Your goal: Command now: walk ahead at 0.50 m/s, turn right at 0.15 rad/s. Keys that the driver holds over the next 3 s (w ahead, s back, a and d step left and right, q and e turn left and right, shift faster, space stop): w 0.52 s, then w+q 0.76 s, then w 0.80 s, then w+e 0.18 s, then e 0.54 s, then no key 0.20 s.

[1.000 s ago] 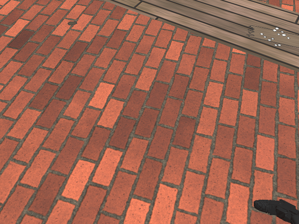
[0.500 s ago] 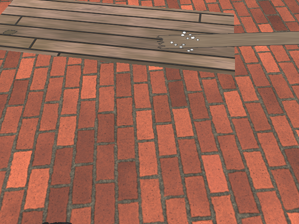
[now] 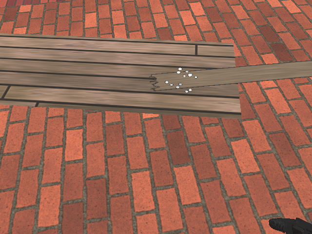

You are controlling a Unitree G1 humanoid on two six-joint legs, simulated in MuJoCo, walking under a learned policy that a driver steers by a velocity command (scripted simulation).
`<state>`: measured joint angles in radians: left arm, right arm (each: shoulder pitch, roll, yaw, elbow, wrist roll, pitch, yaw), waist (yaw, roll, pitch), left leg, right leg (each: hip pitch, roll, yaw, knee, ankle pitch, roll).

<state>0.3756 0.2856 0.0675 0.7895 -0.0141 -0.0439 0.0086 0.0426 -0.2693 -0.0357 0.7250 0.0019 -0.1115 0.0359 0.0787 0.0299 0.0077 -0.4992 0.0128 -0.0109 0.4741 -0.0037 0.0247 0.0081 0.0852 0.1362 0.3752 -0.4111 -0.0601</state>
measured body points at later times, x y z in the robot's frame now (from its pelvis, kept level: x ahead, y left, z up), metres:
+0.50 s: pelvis +0.28 +0.00 +0.00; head +0.31 -0.01 +0.45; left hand +0.52 +0.22 -0.07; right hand +0.25 -0.29 -0.13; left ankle +0.14 +0.12 -0.73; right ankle +0.43 -0.13 -0.71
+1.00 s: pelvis +0.54 -0.01 +0.00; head +0.57 +0.00 +0.45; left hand +0.52 +0.28 -0.13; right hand +0.78 -0.21 -0.10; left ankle +0.69 +0.15 -0.70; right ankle +0.43 -0.13 -0.73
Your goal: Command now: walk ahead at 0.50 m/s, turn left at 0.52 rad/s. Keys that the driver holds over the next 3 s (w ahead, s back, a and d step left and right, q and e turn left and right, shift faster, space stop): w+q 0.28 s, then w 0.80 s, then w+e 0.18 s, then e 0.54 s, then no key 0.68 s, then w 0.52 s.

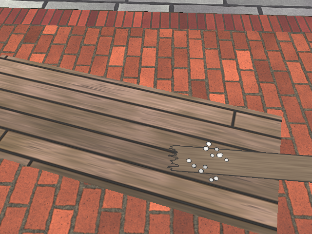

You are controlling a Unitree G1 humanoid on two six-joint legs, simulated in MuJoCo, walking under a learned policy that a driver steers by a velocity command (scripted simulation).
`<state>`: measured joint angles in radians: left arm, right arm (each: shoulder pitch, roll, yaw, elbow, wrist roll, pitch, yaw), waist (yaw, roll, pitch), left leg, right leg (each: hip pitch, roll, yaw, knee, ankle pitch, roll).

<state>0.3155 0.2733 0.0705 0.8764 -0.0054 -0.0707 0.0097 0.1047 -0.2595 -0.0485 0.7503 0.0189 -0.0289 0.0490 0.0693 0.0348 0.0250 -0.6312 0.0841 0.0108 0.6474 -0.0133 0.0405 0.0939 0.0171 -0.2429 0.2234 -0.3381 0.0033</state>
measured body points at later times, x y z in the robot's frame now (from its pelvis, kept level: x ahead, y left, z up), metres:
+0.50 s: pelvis +0.29 +0.03 +0.01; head +0.32 +0.05 +0.45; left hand +0.45 +0.31 -0.08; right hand +0.40 -0.24 -0.10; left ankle +0.17 +0.11 -0.73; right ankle +0.49 -0.07 -0.71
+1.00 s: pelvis +0.56 +0.08 +0.01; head +0.59 +0.08 +0.46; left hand +0.48 +0.34 -0.12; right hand +0.84 -0.08 -0.07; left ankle +0.69 +0.27 -0.70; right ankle +0.49 -0.05 -0.73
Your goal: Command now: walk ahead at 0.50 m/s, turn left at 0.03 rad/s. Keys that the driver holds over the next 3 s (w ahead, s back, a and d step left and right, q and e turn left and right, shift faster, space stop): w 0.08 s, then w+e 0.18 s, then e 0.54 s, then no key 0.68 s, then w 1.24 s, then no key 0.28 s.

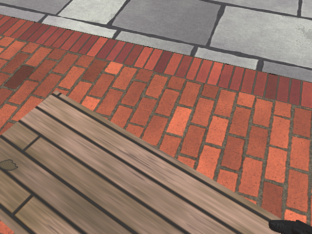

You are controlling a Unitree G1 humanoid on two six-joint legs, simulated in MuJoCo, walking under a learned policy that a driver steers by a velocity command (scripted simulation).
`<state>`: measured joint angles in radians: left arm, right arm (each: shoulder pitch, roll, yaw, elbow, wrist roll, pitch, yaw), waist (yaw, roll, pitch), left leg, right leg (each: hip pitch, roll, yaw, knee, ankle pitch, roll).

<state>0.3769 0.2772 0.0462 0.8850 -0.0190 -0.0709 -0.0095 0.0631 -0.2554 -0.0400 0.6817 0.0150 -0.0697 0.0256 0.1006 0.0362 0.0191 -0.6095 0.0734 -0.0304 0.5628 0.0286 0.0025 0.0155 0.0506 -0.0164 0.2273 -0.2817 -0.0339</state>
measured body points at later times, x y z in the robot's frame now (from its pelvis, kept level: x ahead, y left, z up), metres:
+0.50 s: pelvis +0.25 +0.03 +0.00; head +0.29 +0.02 +0.45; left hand +0.46 +0.26 -0.11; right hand +0.27 -0.25 -0.13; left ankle +0.19 +0.13 -0.74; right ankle +0.40 -0.12 -0.70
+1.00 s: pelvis +0.36 +0.02 -0.01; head +0.39 +0.01 +0.44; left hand +0.63 +0.20 -0.10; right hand +0.37 -0.29 -0.12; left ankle +0.44 +0.14 -0.73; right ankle +0.39 -0.10 -0.74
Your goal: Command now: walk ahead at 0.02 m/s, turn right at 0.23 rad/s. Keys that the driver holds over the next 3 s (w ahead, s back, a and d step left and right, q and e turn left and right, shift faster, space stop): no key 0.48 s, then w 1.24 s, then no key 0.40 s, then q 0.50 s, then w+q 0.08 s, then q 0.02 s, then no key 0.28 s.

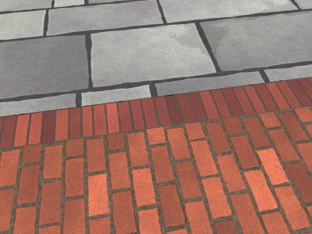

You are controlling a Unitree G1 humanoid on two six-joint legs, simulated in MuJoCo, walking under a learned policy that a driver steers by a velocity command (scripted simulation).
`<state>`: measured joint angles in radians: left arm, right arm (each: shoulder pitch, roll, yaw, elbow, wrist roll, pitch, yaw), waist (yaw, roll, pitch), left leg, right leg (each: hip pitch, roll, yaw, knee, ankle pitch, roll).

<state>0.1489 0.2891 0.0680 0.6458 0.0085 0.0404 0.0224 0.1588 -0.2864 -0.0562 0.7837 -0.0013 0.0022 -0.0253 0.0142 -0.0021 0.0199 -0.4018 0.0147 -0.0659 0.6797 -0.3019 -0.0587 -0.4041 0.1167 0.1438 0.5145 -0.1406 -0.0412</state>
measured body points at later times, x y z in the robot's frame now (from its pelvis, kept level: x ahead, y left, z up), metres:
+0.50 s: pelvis +0.01 +0.01 +0.00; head +0.02 +0.01 +0.45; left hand +0.14 +0.27 -0.11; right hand +0.13 -0.25 -0.12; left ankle +0.02 +0.15 -0.73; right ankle +0.00 -0.12 -0.73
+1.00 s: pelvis +0.14 +0.01 +0.01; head +0.16 +0.02 +0.46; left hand +0.36 +0.24 -0.08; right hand +0.06 -0.24 -0.12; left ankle +0.02 +0.14 -0.73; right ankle +0.27 -0.14 -0.69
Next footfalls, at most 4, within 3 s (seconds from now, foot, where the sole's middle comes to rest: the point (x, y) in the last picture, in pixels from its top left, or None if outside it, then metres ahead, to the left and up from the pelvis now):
0.02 left None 0.06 0.14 -0.77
0.28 right None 0.04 -0.12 -0.77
1.12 right None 0.37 -0.13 -0.77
1.66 left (143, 176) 0.73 0.10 -0.77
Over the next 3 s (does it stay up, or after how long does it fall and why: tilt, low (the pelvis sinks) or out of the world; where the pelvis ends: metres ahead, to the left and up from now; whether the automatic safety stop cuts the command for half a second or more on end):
stays up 0.75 0.01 0.01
